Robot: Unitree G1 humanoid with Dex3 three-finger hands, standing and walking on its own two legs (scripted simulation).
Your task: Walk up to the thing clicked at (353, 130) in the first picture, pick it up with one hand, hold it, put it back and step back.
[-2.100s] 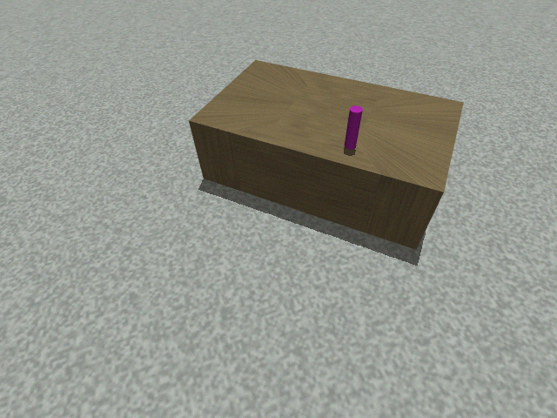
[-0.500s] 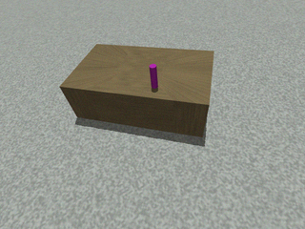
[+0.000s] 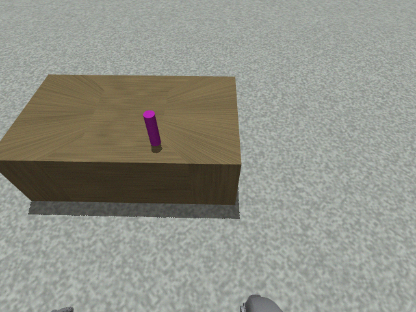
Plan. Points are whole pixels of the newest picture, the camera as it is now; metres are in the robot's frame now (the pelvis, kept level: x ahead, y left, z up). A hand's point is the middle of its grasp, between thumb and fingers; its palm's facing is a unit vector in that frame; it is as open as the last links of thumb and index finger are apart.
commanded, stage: walk up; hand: left
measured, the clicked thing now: (152, 129) +0.89 +0.21 -0.32
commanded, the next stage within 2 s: none
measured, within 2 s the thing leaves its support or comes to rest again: neither
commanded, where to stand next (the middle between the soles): +0.45 +0.01 m, yaw -1 degrees
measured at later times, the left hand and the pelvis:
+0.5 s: hand (84, 290) +0.22 +0.28 -0.14, palm faces -0.05 -0.92 -0.39, open 7.4 cm; pelvis +0.20 +0.00 -0.01, yaw -2 degrees
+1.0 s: hand (110, 202) +0.43 +0.25 -0.13, palm faces -0.07 -0.90 -0.44, open 7.4 cm; pelvis +0.34 -0.02 -0.01, yaw -2 degrees
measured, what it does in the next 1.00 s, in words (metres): walks ahead: right foot, then left foot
